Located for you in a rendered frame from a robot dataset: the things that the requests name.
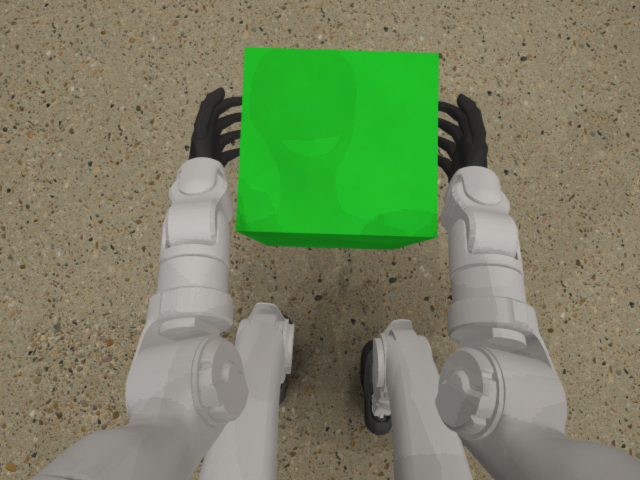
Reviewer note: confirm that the left robot forearm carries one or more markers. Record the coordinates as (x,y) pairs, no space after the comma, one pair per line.
(192,291)

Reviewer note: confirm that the robot left hand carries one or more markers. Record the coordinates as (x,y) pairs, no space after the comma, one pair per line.
(206,140)

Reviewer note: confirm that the carton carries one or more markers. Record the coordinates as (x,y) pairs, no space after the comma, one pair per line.
(338,148)

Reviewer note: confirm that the right robot forearm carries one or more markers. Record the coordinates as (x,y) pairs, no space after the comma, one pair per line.
(489,305)

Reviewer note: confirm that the left robot foot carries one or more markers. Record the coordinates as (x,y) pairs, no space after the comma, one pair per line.
(283,385)

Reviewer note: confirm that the right robot thigh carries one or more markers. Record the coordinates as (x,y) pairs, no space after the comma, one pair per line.
(424,448)

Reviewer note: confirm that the robot left upper arm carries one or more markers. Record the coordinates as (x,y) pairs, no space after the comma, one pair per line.
(180,396)

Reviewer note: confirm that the robot right upper arm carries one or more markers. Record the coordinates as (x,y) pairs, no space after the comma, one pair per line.
(510,412)

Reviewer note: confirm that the robot right hand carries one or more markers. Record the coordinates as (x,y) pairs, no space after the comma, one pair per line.
(470,148)

